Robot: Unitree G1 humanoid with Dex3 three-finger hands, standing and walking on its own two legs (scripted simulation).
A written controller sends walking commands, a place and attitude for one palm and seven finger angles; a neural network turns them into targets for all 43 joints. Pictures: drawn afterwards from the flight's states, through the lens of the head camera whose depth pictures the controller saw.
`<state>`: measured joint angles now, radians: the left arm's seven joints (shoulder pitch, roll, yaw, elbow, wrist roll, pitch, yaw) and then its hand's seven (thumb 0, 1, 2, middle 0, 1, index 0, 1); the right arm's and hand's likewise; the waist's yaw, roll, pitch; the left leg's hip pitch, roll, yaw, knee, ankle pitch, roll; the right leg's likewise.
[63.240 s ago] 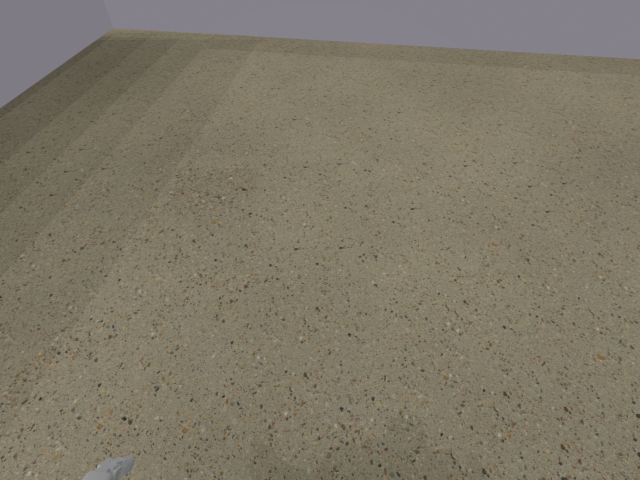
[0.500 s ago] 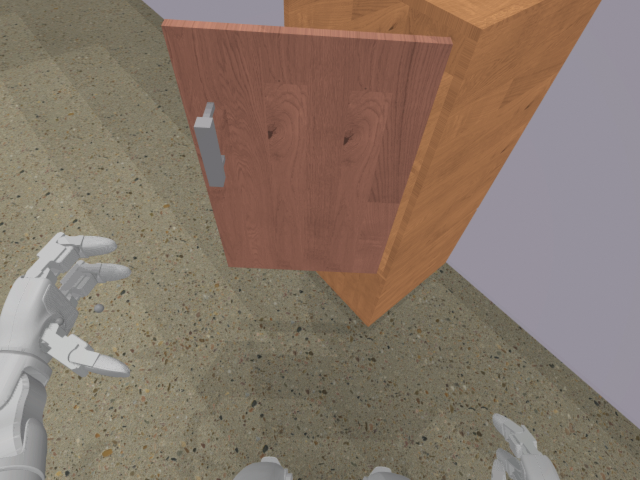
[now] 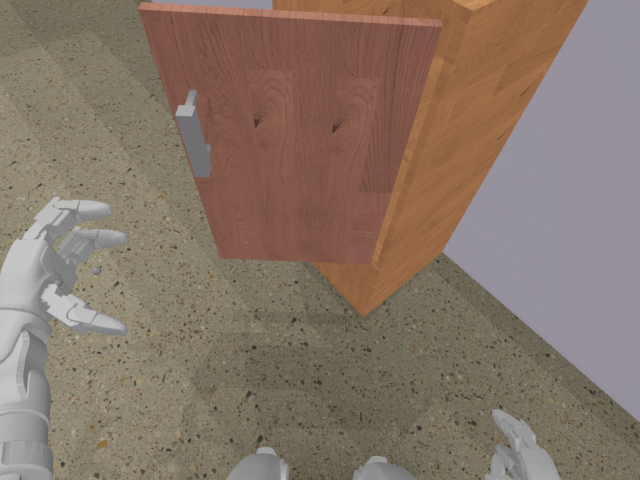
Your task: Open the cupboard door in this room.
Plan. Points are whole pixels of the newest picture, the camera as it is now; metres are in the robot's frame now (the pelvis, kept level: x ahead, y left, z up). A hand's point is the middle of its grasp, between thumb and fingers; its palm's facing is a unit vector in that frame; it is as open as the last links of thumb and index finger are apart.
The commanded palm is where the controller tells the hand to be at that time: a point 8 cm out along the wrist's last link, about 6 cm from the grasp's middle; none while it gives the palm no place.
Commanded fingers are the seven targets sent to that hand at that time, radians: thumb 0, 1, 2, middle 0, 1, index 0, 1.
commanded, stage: move the hooked fingers beside the handle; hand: left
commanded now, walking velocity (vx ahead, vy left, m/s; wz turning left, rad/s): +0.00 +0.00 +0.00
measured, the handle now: (197, 134) +0.58 +0.22 +0.05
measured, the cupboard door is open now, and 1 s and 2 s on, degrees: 49 49 49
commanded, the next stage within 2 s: none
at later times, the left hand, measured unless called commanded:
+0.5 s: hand (113, 229) +0.39 +0.28 +0.06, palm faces +0.01 -1.00 -0.01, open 14.0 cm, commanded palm +0.38 +0.33 +0.06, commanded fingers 0.00 -0.50 0.30 -0.30 -1.20 -0.30 -1.20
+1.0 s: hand (134, 188) +0.46 +0.28 +0.06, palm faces +0.02 -1.00 -0.02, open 14.0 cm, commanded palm +0.45 +0.32 +0.05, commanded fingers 0.00 -0.50 0.30 -0.30 -1.20 -0.30 -1.20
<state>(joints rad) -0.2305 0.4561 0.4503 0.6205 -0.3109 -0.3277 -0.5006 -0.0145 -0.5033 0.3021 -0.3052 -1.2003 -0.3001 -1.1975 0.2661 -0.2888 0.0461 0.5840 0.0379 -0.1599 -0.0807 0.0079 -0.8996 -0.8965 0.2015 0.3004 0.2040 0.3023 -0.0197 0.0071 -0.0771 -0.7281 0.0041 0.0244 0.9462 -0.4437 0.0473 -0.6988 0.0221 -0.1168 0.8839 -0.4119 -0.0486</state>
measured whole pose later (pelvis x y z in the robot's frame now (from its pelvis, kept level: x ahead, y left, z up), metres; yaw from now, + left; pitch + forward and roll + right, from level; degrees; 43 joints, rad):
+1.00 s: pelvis +0.00 +0.02 -0.01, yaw -2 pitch +20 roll -4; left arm -0.74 0.62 0.49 1.13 -0.17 -0.43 -0.45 -0.01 -0.50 0.30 -0.30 -1.20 -0.30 -1.20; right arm 0.38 -0.30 0.04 0.63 0.01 0.02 -0.05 0.00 -0.90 -0.90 0.20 0.30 0.20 0.30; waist -0.12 0.01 -0.09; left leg -0.91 0.02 0.04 1.03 -0.46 0.07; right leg -0.87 0.03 -0.10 0.93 -0.41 -0.03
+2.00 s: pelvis +0.01 +0.02 -0.02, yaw -3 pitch +23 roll -5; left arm -0.88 0.70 0.51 1.22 -0.11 -0.39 -0.40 -0.01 -0.50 0.30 -0.30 -1.20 -0.30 -1.20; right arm 0.37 -0.29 0.06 0.59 0.00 0.08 -0.03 0.00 -0.90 -0.90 0.20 0.30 0.20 0.30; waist -0.18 0.01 -0.09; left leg -0.99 0.03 0.03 1.07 -0.49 0.07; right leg -0.94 0.05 -0.11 0.95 -0.42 -0.02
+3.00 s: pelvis +0.01 +0.01 -0.02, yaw -2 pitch +23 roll -4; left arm -0.87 0.58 0.42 1.18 -0.13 -0.42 -0.28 -0.01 -0.50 0.30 -0.29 -1.22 -0.29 -1.20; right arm 0.39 -0.28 0.04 0.62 -0.01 0.08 -0.01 0.00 -0.90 -0.90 0.20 0.30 0.20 0.30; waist -0.15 0.02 -0.10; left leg -0.97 0.03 0.03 1.06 -0.49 0.06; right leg -0.93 0.04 -0.11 0.96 -0.43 -0.03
